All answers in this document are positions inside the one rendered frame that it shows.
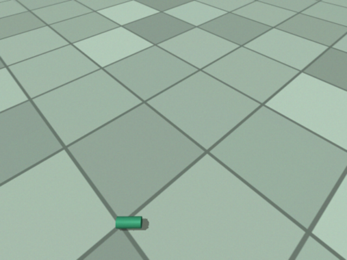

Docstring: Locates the can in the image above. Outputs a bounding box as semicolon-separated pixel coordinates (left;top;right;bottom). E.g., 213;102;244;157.
115;216;142;229

